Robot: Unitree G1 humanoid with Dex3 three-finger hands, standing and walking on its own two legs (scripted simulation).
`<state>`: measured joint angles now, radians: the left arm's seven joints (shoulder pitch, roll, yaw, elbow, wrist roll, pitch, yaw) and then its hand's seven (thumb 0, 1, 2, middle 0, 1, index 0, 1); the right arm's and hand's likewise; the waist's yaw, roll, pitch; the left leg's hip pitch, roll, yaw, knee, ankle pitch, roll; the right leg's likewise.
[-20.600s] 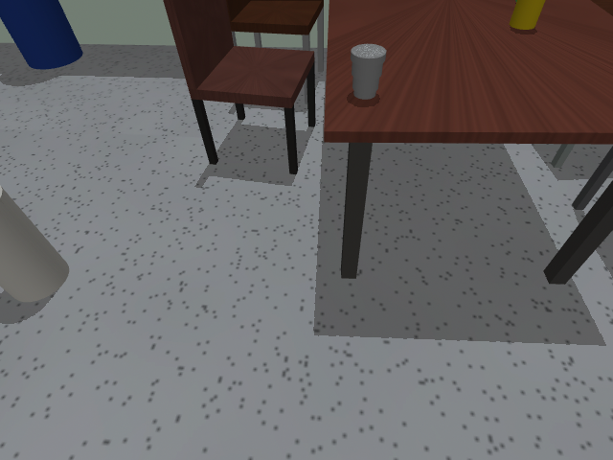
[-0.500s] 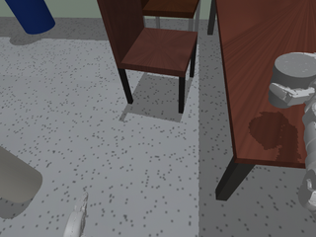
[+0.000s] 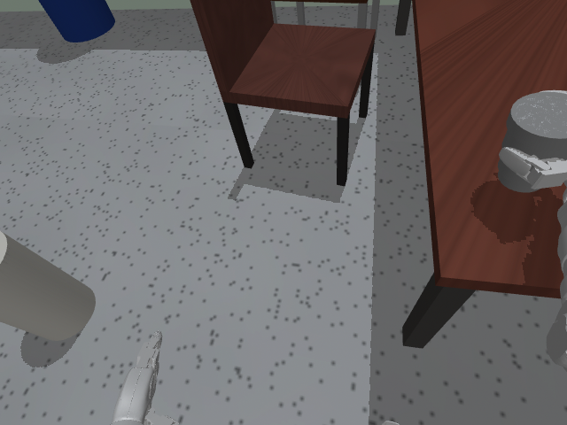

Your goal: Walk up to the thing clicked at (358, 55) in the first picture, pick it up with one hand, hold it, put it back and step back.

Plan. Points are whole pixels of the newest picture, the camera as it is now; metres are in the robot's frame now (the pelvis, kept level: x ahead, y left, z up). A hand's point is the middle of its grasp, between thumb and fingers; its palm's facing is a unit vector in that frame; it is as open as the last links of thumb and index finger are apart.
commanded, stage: lower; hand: right
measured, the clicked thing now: (535, 148) +0.49 -0.26 +0.09
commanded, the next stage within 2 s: loosen in 0.66 s
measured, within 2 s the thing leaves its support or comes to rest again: rests again in 0.76 s
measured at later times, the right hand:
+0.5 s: hand (531, 151) +0.50 -0.26 +0.08, palm faces +0.29 +0.96 +0.02, open 11.2 cm
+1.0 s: hand (534, 146) +0.51 -0.27 +0.07, palm faces +0.31 +0.95 +0.03, open 11.4 cm
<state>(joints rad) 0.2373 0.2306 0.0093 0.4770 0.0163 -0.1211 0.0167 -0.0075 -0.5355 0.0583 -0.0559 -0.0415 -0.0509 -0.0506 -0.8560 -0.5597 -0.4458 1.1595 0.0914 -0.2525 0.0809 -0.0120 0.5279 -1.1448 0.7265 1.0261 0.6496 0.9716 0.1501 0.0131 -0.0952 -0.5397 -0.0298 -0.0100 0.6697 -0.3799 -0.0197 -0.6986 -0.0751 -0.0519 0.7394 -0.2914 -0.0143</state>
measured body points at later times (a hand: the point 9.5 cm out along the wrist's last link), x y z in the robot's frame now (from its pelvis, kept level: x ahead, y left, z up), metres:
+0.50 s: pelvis -0.01 +0.00 -0.02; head +0.09 -0.04 +0.42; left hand +0.14 +0.26 -0.07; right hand +0.48 -0.31 +0.08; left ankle -0.04 +0.14 -0.71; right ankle +0.03 -0.11 -0.71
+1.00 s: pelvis -0.01 +0.00 -0.04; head +0.10 -0.04 +0.39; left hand +0.14 +0.26 -0.07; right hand +0.49 -0.32 +0.07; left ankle -0.04 +0.14 -0.71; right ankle +0.03 -0.11 -0.71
